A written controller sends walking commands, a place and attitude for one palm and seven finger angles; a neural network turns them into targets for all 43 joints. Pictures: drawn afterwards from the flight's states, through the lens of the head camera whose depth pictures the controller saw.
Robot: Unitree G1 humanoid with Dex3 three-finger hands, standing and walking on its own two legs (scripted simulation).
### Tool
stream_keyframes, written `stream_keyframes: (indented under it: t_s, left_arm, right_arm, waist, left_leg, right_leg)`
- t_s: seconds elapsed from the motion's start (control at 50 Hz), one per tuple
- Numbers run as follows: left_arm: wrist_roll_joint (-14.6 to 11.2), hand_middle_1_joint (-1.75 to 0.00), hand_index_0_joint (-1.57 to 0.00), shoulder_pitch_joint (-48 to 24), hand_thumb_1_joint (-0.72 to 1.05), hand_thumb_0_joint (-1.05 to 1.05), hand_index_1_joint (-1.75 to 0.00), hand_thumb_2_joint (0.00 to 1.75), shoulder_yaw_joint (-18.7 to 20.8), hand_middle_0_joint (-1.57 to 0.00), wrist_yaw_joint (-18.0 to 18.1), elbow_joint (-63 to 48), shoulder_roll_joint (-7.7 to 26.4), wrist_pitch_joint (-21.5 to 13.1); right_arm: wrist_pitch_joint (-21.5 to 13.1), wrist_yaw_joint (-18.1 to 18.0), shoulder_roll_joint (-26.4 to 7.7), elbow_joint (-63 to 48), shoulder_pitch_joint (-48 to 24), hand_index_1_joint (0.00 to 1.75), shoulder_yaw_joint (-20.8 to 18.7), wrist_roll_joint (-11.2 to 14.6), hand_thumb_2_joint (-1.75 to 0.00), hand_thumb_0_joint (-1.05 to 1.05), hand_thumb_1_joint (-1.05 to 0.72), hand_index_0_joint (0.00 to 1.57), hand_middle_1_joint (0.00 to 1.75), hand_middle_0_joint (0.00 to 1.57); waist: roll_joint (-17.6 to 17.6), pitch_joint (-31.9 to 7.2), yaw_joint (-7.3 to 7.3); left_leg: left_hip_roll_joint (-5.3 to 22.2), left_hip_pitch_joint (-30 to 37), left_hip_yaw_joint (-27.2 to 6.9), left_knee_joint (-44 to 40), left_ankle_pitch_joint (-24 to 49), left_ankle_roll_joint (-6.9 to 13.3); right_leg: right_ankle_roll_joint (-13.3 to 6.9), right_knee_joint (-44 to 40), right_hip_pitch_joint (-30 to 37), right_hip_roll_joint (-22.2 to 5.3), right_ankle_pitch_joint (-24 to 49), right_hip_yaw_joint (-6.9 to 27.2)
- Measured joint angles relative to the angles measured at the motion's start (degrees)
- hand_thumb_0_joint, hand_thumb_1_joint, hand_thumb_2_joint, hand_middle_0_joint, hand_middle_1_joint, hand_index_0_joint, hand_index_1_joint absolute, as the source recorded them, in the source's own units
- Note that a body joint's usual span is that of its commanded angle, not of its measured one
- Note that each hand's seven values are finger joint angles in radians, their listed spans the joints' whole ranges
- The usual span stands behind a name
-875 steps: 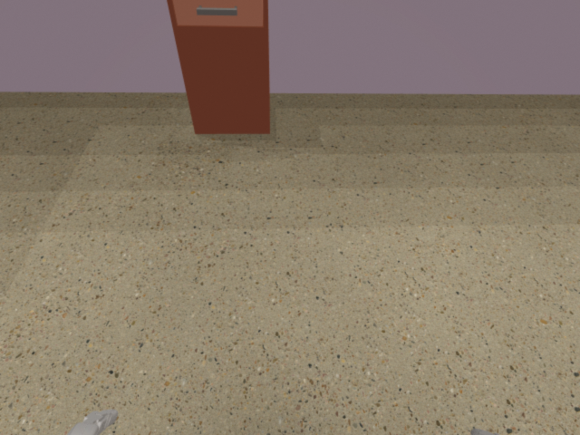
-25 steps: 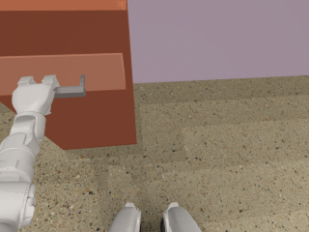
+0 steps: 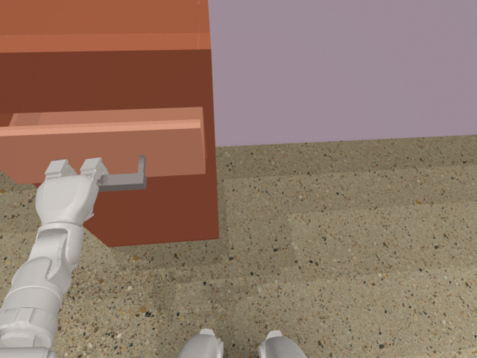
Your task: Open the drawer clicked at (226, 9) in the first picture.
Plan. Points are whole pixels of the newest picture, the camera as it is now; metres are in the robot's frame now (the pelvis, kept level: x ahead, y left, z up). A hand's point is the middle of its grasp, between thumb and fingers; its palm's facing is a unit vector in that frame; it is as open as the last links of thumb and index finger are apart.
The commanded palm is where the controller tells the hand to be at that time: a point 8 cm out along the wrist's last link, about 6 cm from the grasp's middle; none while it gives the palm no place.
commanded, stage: pull the drawer open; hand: left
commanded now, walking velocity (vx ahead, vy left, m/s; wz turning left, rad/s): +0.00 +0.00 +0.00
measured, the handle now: (98, 173) +0.43 +0.28 -0.02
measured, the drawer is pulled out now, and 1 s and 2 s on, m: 0.04 0.17 0.28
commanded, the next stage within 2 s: none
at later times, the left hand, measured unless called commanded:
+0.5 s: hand (79, 238) +0.31 +0.29 -0.04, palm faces -0.05 -0.05 -1.00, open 5.7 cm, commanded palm +0.28 +0.27 +0.01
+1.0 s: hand (73, 279) +0.24 +0.28 -0.04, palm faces -0.02 -0.05 -1.00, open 5.7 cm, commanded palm +0.22 +0.27 +0.01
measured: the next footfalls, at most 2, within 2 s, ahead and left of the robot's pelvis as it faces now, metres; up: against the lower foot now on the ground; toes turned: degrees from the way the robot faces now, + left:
none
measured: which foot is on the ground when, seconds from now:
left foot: down 0.00-1.00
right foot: down 0.00-1.00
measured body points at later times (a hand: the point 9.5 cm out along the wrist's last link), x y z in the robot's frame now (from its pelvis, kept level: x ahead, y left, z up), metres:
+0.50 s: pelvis -0.01 +0.00 +0.01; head +0.07 +0.01 +0.45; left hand +0.31 +0.29 +0.02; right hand +0.13 -0.26 -0.11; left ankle -0.02 +0.06 -0.66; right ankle +0.00 -0.13 -0.66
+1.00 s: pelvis -0.01 -0.01 +0.00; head +0.06 -0.01 +0.45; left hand +0.24 +0.28 +0.01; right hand +0.17 -0.26 -0.11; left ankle -0.02 +0.06 -0.66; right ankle +0.00 -0.13 -0.66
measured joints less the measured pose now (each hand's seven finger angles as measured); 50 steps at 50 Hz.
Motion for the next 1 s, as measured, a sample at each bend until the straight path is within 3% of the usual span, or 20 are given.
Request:
stream_keyframes:
  t_s: [0.18,0.38,0.58,0.78,1.0]
  left_arm:
    - [0.8,-1.35,-0.38,4.2,0.71,0.0,-1.32,0.82,-3.1,-0.27,1.8,-4.6,-2.7,3.2]
    - [0.6,-1.34,-0.39,5.4,0.7,0.01,-1.34,0.81,-5.1,-0.28,0.6,-5.0,-3.6,5.9]
    - [-0.1,-1.33,-0.39,10.5,0.71,0.01,-1.33,0.79,-3.3,-0.28,0.0,-8.3,-3.4,4.7]
    - [-0.3,-1.34,-0.39,18.8,0.71,0.01,-1.33,0.81,-2.5,-0.27,2.5,-14.9,-4.3,4.0]
    - [-0.1,-1.32,-0.41,24.2,0.7,0.02,-1.35,0.81,-3.5,-0.27,3.7,-19.3,-5.6,5.8]
  right_arm:
    - [0.3,0.3,0.5,-1.0,-3.0,0.3,-0.1,-0.1,-0.9,0.0,-0.9,0.2,0.3,0.21]
    - [-0.1,-0.7,1.0,-1.9,-4.1,0.3,0.7,0.2,-0.9,0.0,-0.9,0.2,0.3,0.21]
    - [-0.8,-1.1,1.0,-1.7,-3.0,0.3,0.6,0.2,-0.9,0.0,-0.9,0.2,0.3,0.21]
    - [-1.7,-0.7,0.5,-1.3,-3.2,0.3,-0.1,-0.1,-0.9,0.01,-0.9,0.2,0.3,0.21]
    - [-2.5,-0.9,0.9,-2.1,-6.3,0.3,0.4,-0.2,-0.9,0.01,-0.9,0.2,0.3,0.21]
  waist:
    - [-0.1,0.2,1.13]
    - [-0.1,0.3,1.46]
    - [-0.1,0.2,1.43]
    - [0.0,0.1,2.03]
    - [-0.2,0.1,3.02]
  left_leg:
    - [-0.5,1.7,-0.9,0.1,0.1,0.1]
    - [-0.7,3.3,-1.2,-0.6,0.9,-0.2]
    - [-0.4,4.1,-0.6,-1.2,1.0,-0.5]
    - [-0.5,4.3,-0.5,-0.6,0.4,-0.7]
    - [-0.7,5.3,-0.9,-0.3,0.1,-1.1]
  right_leg:
    - [0.1,-0.5,2.2,-0.6,-0.1,-1.0]
    - [-0.1,-1.0,3.8,-0.8,0.5,-1.4]
    - [-0.5,-0.7,4.1,-0.6,0.6,-0.8]
    - [-0.8,0.4,4.0,-0.6,-0.3,-0.7]
    - [-1.2,1.2,4.9,-0.8,-0.9,-1.2]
